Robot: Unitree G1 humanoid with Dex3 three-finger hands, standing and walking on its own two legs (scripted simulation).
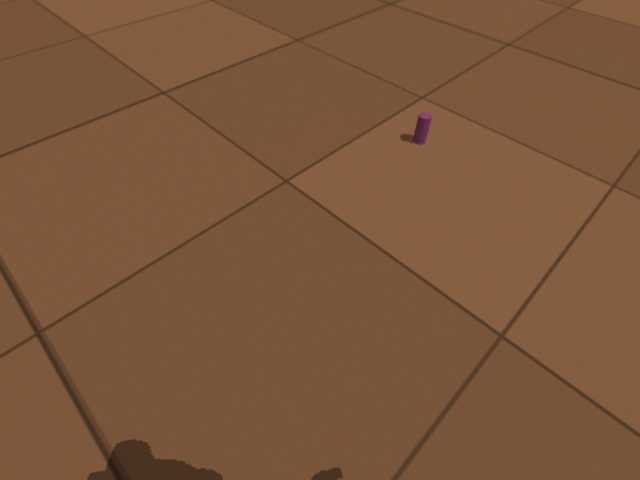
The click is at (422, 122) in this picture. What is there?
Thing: squat round
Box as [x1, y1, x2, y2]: [413, 112, 431, 144]
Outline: 427,112 421,112 419,114 413,141 415,143 421,144 425,140 431,115
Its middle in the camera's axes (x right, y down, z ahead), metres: +0.56 -0.57 +2.06
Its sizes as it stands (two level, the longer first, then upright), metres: 0.067 0.067 0.159
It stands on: the floor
